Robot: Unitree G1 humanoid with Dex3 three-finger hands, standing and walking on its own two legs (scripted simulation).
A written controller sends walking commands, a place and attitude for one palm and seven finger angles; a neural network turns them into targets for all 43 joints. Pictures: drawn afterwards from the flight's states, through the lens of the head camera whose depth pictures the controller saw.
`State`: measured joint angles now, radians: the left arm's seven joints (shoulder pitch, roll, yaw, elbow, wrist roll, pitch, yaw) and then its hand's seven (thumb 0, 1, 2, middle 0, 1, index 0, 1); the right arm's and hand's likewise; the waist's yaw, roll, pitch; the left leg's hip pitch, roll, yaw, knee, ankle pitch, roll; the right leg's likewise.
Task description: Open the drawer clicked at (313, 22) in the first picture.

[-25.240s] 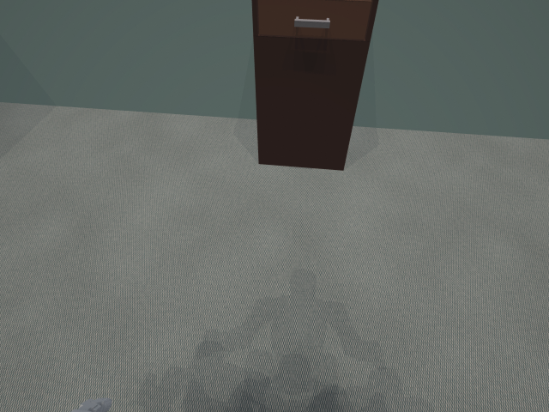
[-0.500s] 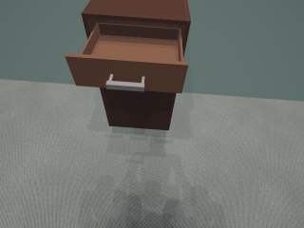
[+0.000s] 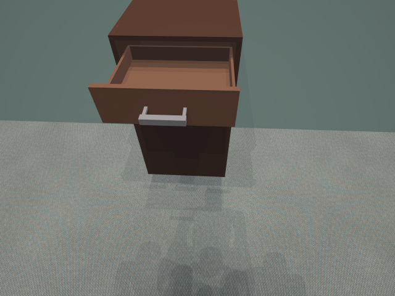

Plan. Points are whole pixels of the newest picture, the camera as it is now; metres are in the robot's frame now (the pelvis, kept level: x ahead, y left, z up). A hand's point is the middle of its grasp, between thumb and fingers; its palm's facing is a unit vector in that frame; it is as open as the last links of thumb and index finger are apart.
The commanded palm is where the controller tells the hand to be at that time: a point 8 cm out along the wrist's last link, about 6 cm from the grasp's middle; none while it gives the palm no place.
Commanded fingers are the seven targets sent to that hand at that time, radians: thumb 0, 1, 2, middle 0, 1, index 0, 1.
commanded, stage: let the arm hang, fingers relaxed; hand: left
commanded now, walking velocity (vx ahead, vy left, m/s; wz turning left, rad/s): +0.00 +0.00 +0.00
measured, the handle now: (163, 115) +0.59 +0.14 +0.01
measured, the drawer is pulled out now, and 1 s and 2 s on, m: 0.29 0.29 0.29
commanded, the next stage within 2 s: look to check the result in 0.26 s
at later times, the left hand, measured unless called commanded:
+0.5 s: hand out of the picture +0.01 +0.16 -0.17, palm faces +0.04 -0.98 -0.19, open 7.3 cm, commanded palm none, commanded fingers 0.00 0.90 0.90 -0.20 -0.30 -0.20 -0.30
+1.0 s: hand out of the picture +0.03 +0.16 -0.17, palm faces +0.03 -0.98 -0.20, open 7.3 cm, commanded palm none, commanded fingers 0.00 0.90 0.90 -0.20 -0.30 -0.20 -0.30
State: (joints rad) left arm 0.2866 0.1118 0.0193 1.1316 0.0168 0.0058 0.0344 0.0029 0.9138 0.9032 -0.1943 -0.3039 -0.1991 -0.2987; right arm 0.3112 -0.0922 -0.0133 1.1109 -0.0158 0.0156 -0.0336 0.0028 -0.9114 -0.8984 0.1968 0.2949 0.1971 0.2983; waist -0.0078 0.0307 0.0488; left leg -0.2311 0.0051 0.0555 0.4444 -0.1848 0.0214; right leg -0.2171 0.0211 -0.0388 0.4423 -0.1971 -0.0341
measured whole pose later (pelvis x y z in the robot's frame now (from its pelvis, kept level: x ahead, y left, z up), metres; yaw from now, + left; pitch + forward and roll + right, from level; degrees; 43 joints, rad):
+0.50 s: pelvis +0.01 -0.01 +0.00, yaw +0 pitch -2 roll +0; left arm 0.26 0.12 0.03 1.14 0.01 0.00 0.03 0.00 0.91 0.90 -0.19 -0.30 -0.20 -0.30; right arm 0.29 -0.11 -0.02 1.12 -0.01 0.01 -0.04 0.00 -0.91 -0.90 0.20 0.29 0.20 0.30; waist -0.01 0.02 0.08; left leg -0.21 0.02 0.05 0.43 -0.19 0.01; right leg -0.19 0.03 -0.04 0.41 -0.20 -0.04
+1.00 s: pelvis +0.02 -0.01 +0.00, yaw +0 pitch -2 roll +0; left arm 0.24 0.14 0.02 1.14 0.01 0.00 0.03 0.00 0.92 0.90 -0.19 -0.30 -0.20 -0.30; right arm 0.26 -0.13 -0.02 1.13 -0.01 0.01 -0.04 0.01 -0.92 -0.90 0.20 0.29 0.20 0.30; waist -0.01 0.02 0.08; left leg -0.18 0.02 0.05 0.41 -0.20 0.00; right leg -0.16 0.04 -0.04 0.40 -0.21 -0.05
